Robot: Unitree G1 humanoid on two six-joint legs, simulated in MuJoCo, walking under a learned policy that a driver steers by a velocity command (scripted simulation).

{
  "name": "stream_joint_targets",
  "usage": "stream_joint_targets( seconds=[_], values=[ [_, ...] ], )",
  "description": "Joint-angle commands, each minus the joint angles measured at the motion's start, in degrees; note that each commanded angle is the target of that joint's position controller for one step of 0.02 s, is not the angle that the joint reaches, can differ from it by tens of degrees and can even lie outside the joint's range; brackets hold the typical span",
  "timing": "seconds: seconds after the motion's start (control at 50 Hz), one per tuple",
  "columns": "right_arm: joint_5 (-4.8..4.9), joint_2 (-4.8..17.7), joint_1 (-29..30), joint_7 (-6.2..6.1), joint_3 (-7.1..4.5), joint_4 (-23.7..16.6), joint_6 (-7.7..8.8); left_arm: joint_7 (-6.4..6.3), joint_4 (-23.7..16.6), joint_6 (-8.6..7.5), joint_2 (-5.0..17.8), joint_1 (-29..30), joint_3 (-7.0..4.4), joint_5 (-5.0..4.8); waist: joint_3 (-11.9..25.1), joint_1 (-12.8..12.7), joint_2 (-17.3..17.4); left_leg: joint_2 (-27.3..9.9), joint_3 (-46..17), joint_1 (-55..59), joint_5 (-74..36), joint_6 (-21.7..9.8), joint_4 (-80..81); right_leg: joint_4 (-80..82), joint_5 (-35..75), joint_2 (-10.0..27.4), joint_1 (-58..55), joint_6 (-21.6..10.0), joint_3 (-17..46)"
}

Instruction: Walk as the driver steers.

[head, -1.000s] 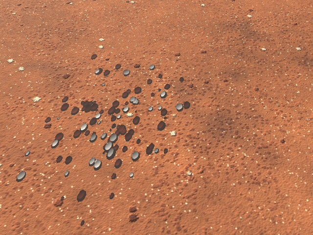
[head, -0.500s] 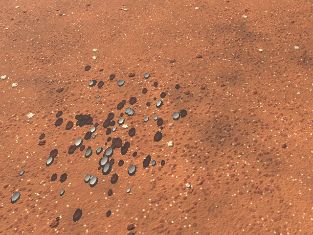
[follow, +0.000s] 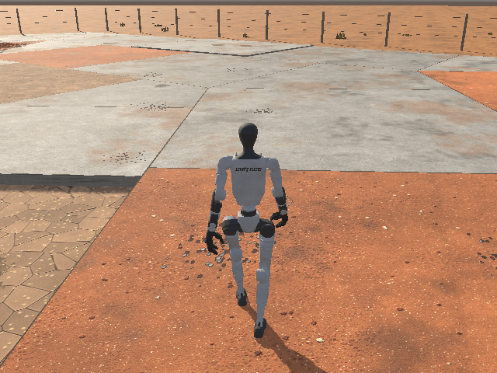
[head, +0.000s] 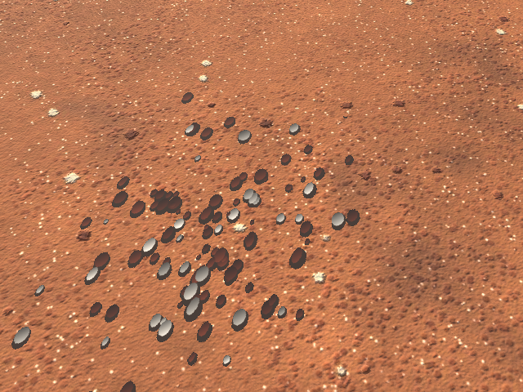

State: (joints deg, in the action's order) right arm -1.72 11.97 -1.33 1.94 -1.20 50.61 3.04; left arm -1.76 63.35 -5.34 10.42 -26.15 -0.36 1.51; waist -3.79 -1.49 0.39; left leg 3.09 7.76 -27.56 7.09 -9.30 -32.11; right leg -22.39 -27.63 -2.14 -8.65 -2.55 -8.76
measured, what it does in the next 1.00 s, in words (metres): walks ahead: right foot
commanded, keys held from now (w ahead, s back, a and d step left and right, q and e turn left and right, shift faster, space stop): w+q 0.16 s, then w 0.84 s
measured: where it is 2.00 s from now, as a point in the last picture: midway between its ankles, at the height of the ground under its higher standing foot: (237, 179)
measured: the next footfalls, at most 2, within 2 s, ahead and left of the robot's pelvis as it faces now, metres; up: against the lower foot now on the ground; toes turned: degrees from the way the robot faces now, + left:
right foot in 0.56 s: +0.51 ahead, -0.05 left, +0.00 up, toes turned +9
left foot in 1.10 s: +0.75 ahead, +0.18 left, +0.00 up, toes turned +15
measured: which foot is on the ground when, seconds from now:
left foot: down 0.00-0.58, up 0.60-1.00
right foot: down 0.00-0.02, up 0.04-0.54, down 0.56-1.00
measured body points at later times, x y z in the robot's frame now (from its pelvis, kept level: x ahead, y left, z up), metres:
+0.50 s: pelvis +0.28 +0.01 +0.02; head +0.32 +0.02 +0.47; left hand +0.46 +0.25 -0.09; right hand +0.26 -0.26 -0.11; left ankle +0.13 +0.04 -0.72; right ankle +0.46 -0.08 -0.69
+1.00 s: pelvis +0.55 +0.04 +0.03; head +0.59 +0.05 +0.47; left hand +0.44 +0.26 -0.12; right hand +0.79 -0.14 -0.09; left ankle +0.69 +0.19 -0.68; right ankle +0.47 -0.06 -0.72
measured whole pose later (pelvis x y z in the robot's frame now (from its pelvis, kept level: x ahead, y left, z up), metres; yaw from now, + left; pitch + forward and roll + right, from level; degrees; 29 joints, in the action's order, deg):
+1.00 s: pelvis +0.55 +0.04 +0.03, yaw +12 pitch +1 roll -2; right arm -1.6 12.0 -1.9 1.9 -1.1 48.0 2.1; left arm 0.2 58.3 -5.3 10.9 -26.1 -1.7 0.9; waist -2.6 -3.9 2.0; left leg -4.1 2.5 -33.5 2.4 -2.1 -35.9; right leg -10.4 -15.1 -5.0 -3.6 -4.0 -2.9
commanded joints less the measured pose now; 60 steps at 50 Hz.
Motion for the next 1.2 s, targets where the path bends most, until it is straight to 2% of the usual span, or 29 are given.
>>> stream_joint_targets(
  seconds=[0.02,0.04,0.06,0.08,0.1,0.12,0.18,0.22,0.32,0.44,0.5,0.54,0.56,0.58,0.6,0.62,0.64,0.68,0.74,0.86,0.98,1.04,1.08,1.1,1.12,1.14,1.16,1.18,1.2],
  values=[
    [-1.16,14.86,-25.56,-1.49,-5.17,3.82,-0.01,0.42,-5.92,-0.27,7.19,0.18,-1.42,-0.44,15.71,10.66,4.64,-14.42,-25.28,38.00,7.85,-9.78,4.15,-49.08,30.91,6.95,27.16,-1.22,-1.25],
    [0.18,16.21,-22.90,-1.02,-5.65,3.24,-0.81,1.39,-8.13,-0.66,7.09,0.14,-1.89,-0.87,19.65,7.69,10.57,-23.09,-53.42,45.77,8.33,-17.57,14.27,-63.40,-1.73,-2.96,44.43,-0.10,7.76],
    [1.34,14.73,-18.52,-1.00,-5.49,2.96,-1.00,1.60,-9.98,-1.18,9.27,5.94,-2.30,-0.17,11.84,6.42,3.68,-21.09,-46.87,40.45,12.33,-15.16,16.91,-62.63,4.07,2.09,50.60,-1.23,13.00],
    [1.43,11.51,-15.48,-1.13,-4.81,2.24,-0.89,1.83,-11.17,-1.89,9.59,8.94,-2.32,-0.39,5.94,5.18,-0.24,-19.87,-39.98,31.75,9.23,-12.98,18.75,-58.16,9.42,4.51,49.75,-1.21,12.35],
    [1.10,9.14,-13.60,-1.21,-4.24,2.05,-0.62,1.69,-11.20,-1.89,8.87,9.51,-2.38,-0.22,2.29,2.69,-3.92,-17.34,-35.10,24.53,2.73,-10.64,19.91,-53.28,11.27,6.34,46.46,-0.79,12.16],
    [1.24,7.80,-12.84,-1.52,-3.77,1.99,-0.23,1.60,-11.69,-0.99,8.28,9.39,-2.35,0.59,1.20,0.81,-4.27,-14.69,-31.04,19.48,-3.26,-9.21,20.19,-49.90,11.17,7.31,42.96,0.26,12.30],
    [1.58,8.47,-15.06,-1.78,-3.68,2.49,1.29,1.99,-12.76,1.94,6.11,8.91,-2.01,1.52,2.26,-0.81,-1.77,-11.05,-24.08,15.02,-12.61,-8.08,20.57,-42.93,11.49,7.96,39.45,2.86,10.65],
    [1.73,9.27,-17.66,-1.89,-3.79,3.04,1.60,2.34,-14.56,2.64,6.13,13.02,-2.01,1.53,1.10,0.24,-0.28,-9.71,-21.75,15.02,-14.09,-6.57,22.01,-37.48,16.41,8.48,41.92,3.95,9.03],
    [1.75,7.82,-24.96,-2.01,-3.09,4.61,1.35,3.20,-18.44,2.83,6.20,23.76,-1.81,0.82,0.70,4.91,2.38,-8.16,-19.17,23.12,-21.72,-0.24,21.48,-24.03,28.51,7.68,46.51,3.77,7.01],
    [0.58,8.08,-29.35,-3.16,-2.52,5.70,1.28,3.56,-22.40,2.18,6.29,33.37,-1.06,0.09,-0.80,7.93,3.38,-10.91,-19.82,33.75,-28.75,-0.84,19.23,-13.06,27.42,4.37,47.70,1.62,5.28],
    [0.20,9.58,-26.37,-3.66,-2.63,5.44,1.61,3.16,-21.59,1.43,7.80,27.62,-1.58,-0.14,0.89,3.57,4.46,-12.31,-18.56,34.52,-43.36,0.05,13.47,-8.06,21.40,1.53,37.39,-1.44,5.23],
    [0.25,10.36,-24.63,-3.19,-2.71,5.43,1.94,1.93,-17.15,0.69,10.33,13.08,-2.91,-0.22,8.04,-3.01,3.57,-10.49,-16.60,31.94,-49.10,1.30,-1.68,-3.13,21.70,-0.42,19.80,-4.22,5.10],
    [0.79,8.95,-24.12,-2.85,-2.23,4.25,2.30,1.06,-15.26,0.26,13.08,3.64,-3.85,1.02,14.09,-6.80,0.89,-8.57,-15.55,22.07,-34.59,1.79,-14.88,-3.23,18.83,7.69,4.97,-6.86,13.30],
    [3.33,3.31,-31.54,-2.33,-1.19,3.62,2.19,1.02,-14.52,0.65,19.25,-1.82,-5.70,2.20,23.05,-4.77,-12.69,1.69,-10.14,2.53,2.08,5.03,-38.57,-2.09,16.92,24.71,-12.43,-16.20,40.46],
    [1.58,8.76,-29.88,-2.69,-2.34,4.34,1.97,1.91,-13.95,1.49,14.92,1.21,-5.08,0.33,20.55,-3.72,-6.62,2.31,-13.27,-4.37,21.21,3.97,-44.11,4.36,14.59,25.52,-8.38,-16.62,49.37],
    [0.75,8.95,-24.64,-2.57,-2.66,2.95,1.85,2.17,-14.88,1.55,11.83,7.62,-4.27,-0.65,9.93,-1.25,-3.51,-1.00,-13.90,-6.95,16.18,3.77,-43.73,6.18,11.27,23.22,1.54,-15.17,40.67],
    [0.51,7.75,-21.43,-2.17,-2.33,2.06,1.99,2.43,-15.25,1.24,8.79,11.30,-3.58,-0.49,5.09,-0.22,-0.82,-3.11,-13.49,-6.51,12.76,3.83,-40.69,8.65,13.94,20.71,8.73,-13.77,34.46],
    [-0.41,6.22,-20.65,-1.35,-2.23,1.64,0.89,2.14,-13.71,0.54,6.35,11.63,-2.69,-0.40,1.56,2.47,-2.83,-5.69,-12.35,-2.99,10.90,4.49,-35.68,11.56,20.48,15.86,16.83,-10.72,25.60],
    [-0.75,4.23,-20.17,-0.41,-1.86,1.42,-0.33,2.24,-11.28,-0.77,7.37,8.01,-2.91,-0.87,1.73,3.66,-3.89,-6.74,-10.04,-2.85,8.48,6.01,-31.88,13.66,27.65,13.89,18.52,-10.58,20.28],
    [-0.24,3.30,-4.68,0.12,-0.96,-3.89,-0.47,2.34,-8.73,-0.77,7.98,2.40,-2.92,-1.19,-0.99,0.84,-3.69,-8.40,-5.55,-8.13,-3.92,8.47,-14.42,16.05,34.47,10.48,16.23,-8.93,13.53],
    [0.24,3.64,4.24,-0.25,-0.53,-6.94,-0.11,1.56,-6.37,-0.37,8.91,-2.98,-2.96,-0.50,-1.21,-1.73,-4.37,-6.15,-4.11,-6.79,-5.02,6.86,-2.73,12.88,41.64,13.43,6.66,-8.40,13.29],
    [0.16,4.89,1.49,-0.69,-1.15,-6.58,0.55,0.98,-5.98,0.01,9.89,-1.60,-3.22,-0.10,0.16,0.70,-4.80,-3.92,-3.72,-0.55,1.25,4.39,1.27,6.64,53.52,14.76,3.28,-7.21,12.60],
    [-0.46,6.92,-12.60,-1.61,-2.42,-1.77,1.48,1.02,-5.97,0.39,9.99,-0.33,-3.17,-0.38,7.59,6.69,-3.01,-1.38,-2.75,17.69,0.28,1.71,6.67,-9.63,59.76,11.85,6.48,-5.36,9.62],
    [-1.83,10.82,-22.81,-2.33,-3.60,0.36,2.02,1.13,-7.69,0.26,8.46,0.25,-2.57,-0.93,14.34,10.28,0.87,-11.46,-13.35,32.80,3.55,-1.33,6.99,-24.75,44.16,9.38,17.57,-4.22,7.75],
    [-2.33,16.68,-26.52,-2.34,-5.14,1.01,1.69,1.61,-8.73,0.35,2.26,-6.73,-1.37,-2.97,21.29,7.59,14.15,-28.23,-40.63,48.39,5.65,-9.80,11.45,-46.34,3.56,-1.13,38.56,-1.47,4.02],
    [0.26,13.54,-23.57,-1.88,-4.79,0.82,0.78,1.29,-7.84,0.67,8.96,-3.45,-3.14,-1.09,18.61,7.52,5.78,-26.38,-45.08,43.89,8.97,-9.53,15.58,-51.61,-1.18,-0.13,44.20,-2.26,11.18],
    [0.77,10.48,-17.17,-1.71,-3.87,-0.02,0.78,1.51,-9.47,0.54,8.85,1.54,-3.43,-0.81,9.47,5.04,3.83,-23.96,-35.32,35.72,8.42,-7.70,16.62,-51.05,3.99,2.88,46.32,-2.64,11.90],
    [0.48,7.24,-13.84,-1.47,-3.08,-0.44,1.28,1.76,-9.75,0.38,7.46,3.68,-3.12,-0.97,5.60,3.77,1.64,-21.56,-28.84,28.68,3.82,-5.79,18.98,-48.04,7.72,4.72,44.46,-2.60,12.14],
    [0.39,5.65,-12.73,-1.61,-2.64,-0.17,1.77,1.93,-9.42,0.96,6.71,4.13,-3.22,-0.61,3.32,2.31,2.02,-19.10,-23.62,24.00,0.93,-3.40,20.60,-45.16,9.36,5.91,41.94,-2.37,12.15]
  ],
)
